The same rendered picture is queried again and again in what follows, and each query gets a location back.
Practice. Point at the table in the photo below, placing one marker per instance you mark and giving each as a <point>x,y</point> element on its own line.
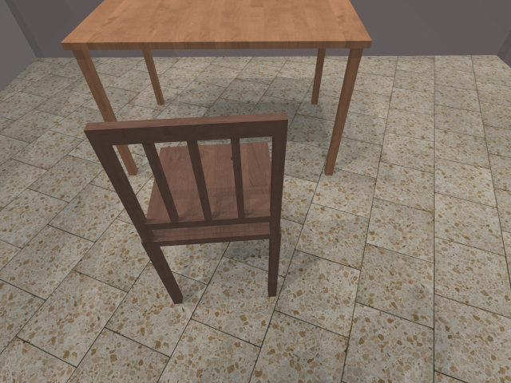
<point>221,24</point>

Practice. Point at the chair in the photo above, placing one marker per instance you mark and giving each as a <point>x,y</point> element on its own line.
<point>212,193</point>

